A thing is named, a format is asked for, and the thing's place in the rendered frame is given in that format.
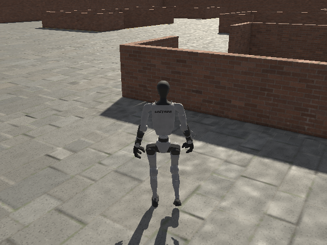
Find robot left upper arm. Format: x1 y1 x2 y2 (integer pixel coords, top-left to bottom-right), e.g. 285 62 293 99
139 103 153 132

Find robot right shin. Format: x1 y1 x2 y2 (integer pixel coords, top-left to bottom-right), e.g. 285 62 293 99
172 165 180 200

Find left robot hand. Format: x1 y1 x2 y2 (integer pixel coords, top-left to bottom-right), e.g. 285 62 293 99
133 146 145 158

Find robot right upper arm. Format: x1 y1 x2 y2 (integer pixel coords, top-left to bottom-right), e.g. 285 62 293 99
174 103 188 131

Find robot right forearm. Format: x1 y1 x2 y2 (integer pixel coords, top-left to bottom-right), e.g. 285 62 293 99
183 123 193 144

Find right robot hand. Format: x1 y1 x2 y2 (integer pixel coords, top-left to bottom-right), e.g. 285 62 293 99
182 142 194 153

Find right robot thigh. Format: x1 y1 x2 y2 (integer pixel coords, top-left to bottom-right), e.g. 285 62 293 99
170 142 180 174

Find robot left forearm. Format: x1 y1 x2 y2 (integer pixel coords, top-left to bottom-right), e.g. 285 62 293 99
134 124 144 148

